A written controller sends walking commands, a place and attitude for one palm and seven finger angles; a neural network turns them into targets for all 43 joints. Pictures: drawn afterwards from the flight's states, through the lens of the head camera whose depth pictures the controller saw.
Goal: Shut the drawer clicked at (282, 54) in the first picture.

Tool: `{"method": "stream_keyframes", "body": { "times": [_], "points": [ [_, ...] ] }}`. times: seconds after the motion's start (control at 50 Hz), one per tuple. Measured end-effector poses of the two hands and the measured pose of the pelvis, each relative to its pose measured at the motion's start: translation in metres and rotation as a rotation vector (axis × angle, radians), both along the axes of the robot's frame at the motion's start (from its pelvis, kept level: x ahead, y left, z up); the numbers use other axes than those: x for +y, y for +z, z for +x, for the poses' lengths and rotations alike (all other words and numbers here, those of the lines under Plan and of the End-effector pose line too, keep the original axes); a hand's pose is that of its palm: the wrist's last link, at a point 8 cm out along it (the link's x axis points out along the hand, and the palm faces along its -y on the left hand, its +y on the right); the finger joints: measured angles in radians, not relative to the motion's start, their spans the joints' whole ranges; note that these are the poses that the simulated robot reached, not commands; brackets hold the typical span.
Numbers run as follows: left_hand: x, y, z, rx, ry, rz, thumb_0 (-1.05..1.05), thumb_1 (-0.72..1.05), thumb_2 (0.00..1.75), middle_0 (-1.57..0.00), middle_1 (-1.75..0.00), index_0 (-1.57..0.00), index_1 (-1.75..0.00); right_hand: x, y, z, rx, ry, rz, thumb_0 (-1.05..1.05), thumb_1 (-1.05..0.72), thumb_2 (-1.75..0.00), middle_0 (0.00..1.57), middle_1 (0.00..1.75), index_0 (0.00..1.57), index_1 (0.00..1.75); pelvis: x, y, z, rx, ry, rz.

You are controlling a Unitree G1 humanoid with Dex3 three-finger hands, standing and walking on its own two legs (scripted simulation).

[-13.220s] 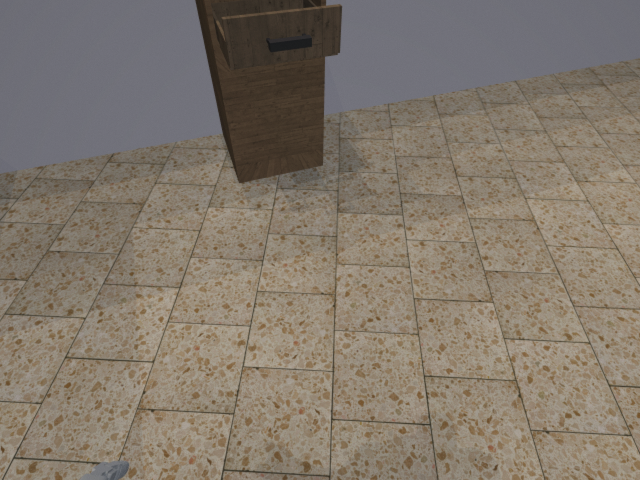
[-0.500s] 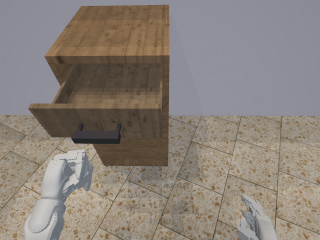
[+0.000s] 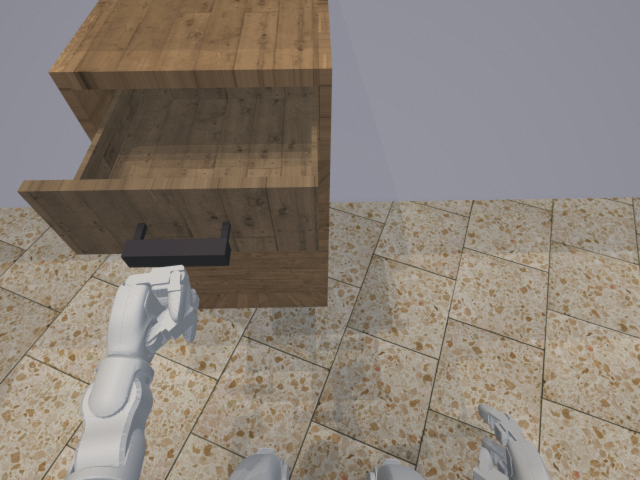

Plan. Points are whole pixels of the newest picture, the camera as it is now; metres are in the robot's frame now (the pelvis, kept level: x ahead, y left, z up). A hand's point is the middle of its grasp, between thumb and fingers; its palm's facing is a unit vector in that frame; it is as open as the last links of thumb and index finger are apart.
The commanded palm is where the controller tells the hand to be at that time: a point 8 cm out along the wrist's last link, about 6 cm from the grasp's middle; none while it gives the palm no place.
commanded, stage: bring the fist close to the handle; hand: left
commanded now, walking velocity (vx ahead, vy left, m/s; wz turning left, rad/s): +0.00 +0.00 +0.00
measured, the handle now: (181, 240) +0.42 +0.22 +0.02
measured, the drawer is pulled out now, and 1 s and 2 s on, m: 0.22 0.21 0.09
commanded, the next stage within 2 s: push the drawer shut in 0.62 s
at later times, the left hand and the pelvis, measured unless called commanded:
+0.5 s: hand (199, 300) +0.33 +0.17 +0.02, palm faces +0.04 -1.00 -0.05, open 3.2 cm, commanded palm +0.30 +0.23 +0.03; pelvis -0.01 +0.00 -0.02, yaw -1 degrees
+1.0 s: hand (191, 290) +0.34 +0.19 +0.02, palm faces +0.04 -1.00 -0.04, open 3.2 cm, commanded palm +0.33 +0.24 +0.03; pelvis -0.01 +0.00 -0.02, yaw +0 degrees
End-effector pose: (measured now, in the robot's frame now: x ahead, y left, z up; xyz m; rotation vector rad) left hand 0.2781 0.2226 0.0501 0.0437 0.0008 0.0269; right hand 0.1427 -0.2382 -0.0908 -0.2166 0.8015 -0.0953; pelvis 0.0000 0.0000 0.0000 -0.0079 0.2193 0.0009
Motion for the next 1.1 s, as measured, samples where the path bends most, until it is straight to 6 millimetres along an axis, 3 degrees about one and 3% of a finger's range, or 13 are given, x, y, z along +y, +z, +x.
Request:
{"method": "stream_keyframes", "body": {
  "times": [0.28,0.52,0.8,0.96,1.1],
  "points": [
    [0.006,-0.026,0.022,-0.002,0.021,0.006,0.01,0.89,0.90,-1.40,-1.60,-1.40,-1.60,-0.007,-0.024,-0.016,0.067,-0.018,-0.021,0.01,-0.90,-0.90,0.20,0.30,0.20,0.30,-0.002,-0.019,-0.011,0.055,-0.001,-0.005],
    [0.004,-0.025,0.026,0.008,0.016,0.003,0.01,0.89,0.89,-1.40,-1.60,-1.40,-1.60,-0.010,-0.025,-0.029,0.112,-0.055,-0.016,0.01,-0.90,-0.90,0.20,0.30,0.20,0.30,-0.002,-0.017,-0.009,0.061,-0.009,-0.003],
    [0.012,-0.024,0.022,-0.003,0.013,-0.002,0.01,0.89,0.90,-1.40,-1.60,-1.40,-1.60,-0.011,-0.020,-0.018,0.096,-0.051,-0.032,0.01,-0.90,-0.90,0.20,0.30,0.20,0.30,0.000,-0.017,-0.005,0.062,-0.004,-0.010],
    [0.017,-0.029,0.041,-0.002,0.016,-0.003,0.01,0.88,0.91,-1.41,-1.60,-1.40,-1.60,-0.008,-0.025,-0.013,0.099,-0.040,-0.043,0.01,-0.90,-0.90,0.20,0.30,0.20,0.30,0.001,-0.021,-0.007,0.073,0.002,-0.016],
    [0.020,-0.030,0.047,0.004,0.015,-0.003,0.00,0.83,0.92,-1.40,-1.60,-1.40,-1.60,-0.004,-0.029,-0.023,0.134,-0.036,-0.041,0.00,-0.90,-0.90,0.20,0.30,0.20,0.30,0.003,-0.021,-0.010,0.074,0.006,-0.020]
  ]
}}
